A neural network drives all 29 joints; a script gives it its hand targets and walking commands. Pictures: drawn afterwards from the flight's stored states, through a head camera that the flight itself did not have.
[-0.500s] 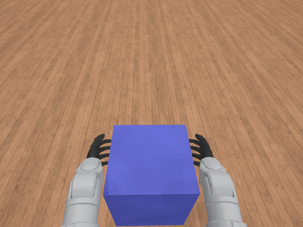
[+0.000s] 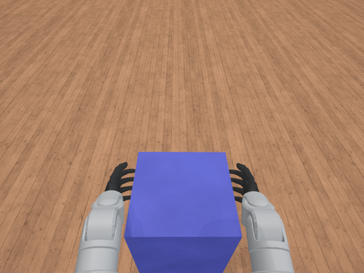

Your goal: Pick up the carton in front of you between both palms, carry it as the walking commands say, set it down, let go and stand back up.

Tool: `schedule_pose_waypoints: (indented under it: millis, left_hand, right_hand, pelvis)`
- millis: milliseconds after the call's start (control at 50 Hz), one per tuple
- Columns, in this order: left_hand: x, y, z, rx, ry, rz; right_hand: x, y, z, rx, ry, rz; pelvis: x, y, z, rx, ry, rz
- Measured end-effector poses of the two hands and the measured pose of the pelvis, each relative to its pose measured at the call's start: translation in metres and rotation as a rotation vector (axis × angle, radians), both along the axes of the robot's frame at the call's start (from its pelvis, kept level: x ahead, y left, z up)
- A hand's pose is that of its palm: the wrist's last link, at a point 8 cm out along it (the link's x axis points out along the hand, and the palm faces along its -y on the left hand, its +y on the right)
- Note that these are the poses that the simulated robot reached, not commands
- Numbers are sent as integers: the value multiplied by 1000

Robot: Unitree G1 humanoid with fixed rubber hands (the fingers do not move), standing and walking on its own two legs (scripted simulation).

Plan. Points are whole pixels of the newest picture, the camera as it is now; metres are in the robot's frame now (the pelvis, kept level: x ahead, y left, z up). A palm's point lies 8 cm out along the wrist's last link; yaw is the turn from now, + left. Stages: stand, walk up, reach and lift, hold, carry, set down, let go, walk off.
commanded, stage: hold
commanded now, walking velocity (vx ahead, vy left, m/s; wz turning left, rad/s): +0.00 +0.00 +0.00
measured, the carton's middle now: (181, 215) +0.27 +0.00 -0.06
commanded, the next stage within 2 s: set down in 0.04 s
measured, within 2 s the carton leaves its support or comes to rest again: neither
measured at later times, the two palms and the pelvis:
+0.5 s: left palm (123, 203) +0.31 +0.14 -0.06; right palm (237, 197) +0.32 -0.15 -0.06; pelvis -0.06 -0.02 -0.04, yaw +4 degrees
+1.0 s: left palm (139, 211) +0.36 +0.13 -0.23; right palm (228, 209) +0.37 -0.17 -0.24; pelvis -0.06 -0.03 -0.16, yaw +6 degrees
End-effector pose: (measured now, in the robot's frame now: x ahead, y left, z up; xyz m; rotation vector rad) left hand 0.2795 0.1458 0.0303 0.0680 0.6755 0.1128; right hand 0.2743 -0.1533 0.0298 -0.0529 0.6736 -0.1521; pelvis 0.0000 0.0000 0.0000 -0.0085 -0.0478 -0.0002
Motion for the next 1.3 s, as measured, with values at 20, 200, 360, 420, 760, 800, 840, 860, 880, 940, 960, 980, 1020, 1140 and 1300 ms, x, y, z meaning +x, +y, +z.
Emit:
schedule_pose_waypoints:
  millis: [20,200,360,420,760,800,840,860,880,940,960,980,1020,1140,1300]
  left_hand:
    - [-2,1,0,0,4,5]
    - [-12,9,-3,-20,21,71]
    - [11,0,-28,-26,43,73]
    - [18,-1,-48,-13,51,75]
    - [56,-9,-219,-49,-10,93]
    - [63,-11,-225,-61,-22,99]
    - [70,-12,-231,-67,-24,101]
    - [72,-13,-234,-68,-21,102]
    - [75,-14,-237,-68,-16,102]
    - [80,-16,-249,-64,4,98]
    - [81,-16,-254,-61,11,97]
    - [82,-17,-259,-58,17,95]
    - [84,-18,-271,-55,25,92]
    - [89,-22,-316,-55,27,89]
    - [98,-30,-375,-62,9,87]
  right_hand:
    - [-1,1,0,0,4,6]
    - [5,10,-4,22,22,40]
    - [26,2,-28,42,44,19]
    - [36,0,-49,34,52,34]
    - [70,-8,-223,56,-9,20]
    - [77,-10,-230,64,-20,12]
    - [83,-12,-235,68,-22,7]
    - [86,-12,-238,70,-19,6]
    - [88,-13,-241,70,-15,5]
    - [93,-15,-253,66,6,6]
    - [94,-15,-258,64,12,8]
    - [95,-16,-263,61,18,10]
    - [97,-17,-275,56,27,14]
    - [103,-21,-318,47,29,20]
    - [113,-30,-375,46,10,18]
  pelvis:
    - [-1,0,1,-1,-9,6]
    - [-22,-6,-2,4,-57,44]
    - [-47,-14,-16,5,-14,74]
    - [-55,-17,-23,7,53,70]
    - [-70,-27,-110,1,584,83]
    - [-68,-27,-121,1,624,83]
    - [-66,-27,-130,1,652,81]
    - [-65,-27,-135,0,664,80]
    - [-64,-27,-139,0,676,80]
    - [-62,-26,-150,-1,709,80]
    - [-62,-26,-153,-2,720,80]
    - [-61,-26,-157,-2,732,81]
    - [-61,-26,-165,-2,755,83]
    - [-68,-25,-196,-3,813,89]
    - [-83,-25,-243,-3,840,95]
